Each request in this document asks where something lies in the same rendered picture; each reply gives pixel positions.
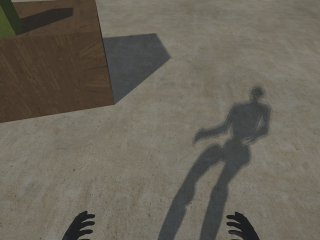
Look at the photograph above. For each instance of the right robot hand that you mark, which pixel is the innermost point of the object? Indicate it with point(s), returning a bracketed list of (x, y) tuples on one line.
[(247, 231)]

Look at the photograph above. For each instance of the carton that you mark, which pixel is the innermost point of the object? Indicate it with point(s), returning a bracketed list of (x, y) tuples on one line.
[(10, 22)]

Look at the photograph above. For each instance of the left robot hand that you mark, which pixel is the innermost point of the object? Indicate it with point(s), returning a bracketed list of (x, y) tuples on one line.
[(73, 232)]

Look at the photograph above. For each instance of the pedestal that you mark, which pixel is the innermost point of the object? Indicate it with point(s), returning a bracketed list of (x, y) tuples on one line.
[(56, 63)]

